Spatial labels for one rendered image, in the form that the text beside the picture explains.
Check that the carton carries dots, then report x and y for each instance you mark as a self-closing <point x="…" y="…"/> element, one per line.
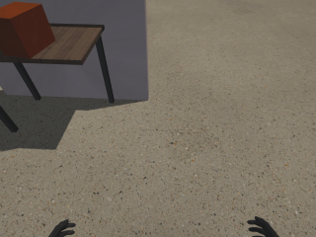
<point x="24" y="29"/>

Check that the left robot hand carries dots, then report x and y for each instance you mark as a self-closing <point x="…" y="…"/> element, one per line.
<point x="56" y="232"/>

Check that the right robot hand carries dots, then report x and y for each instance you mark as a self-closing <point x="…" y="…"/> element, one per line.
<point x="265" y="230"/>

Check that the table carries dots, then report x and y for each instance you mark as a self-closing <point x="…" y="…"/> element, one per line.
<point x="73" y="43"/>

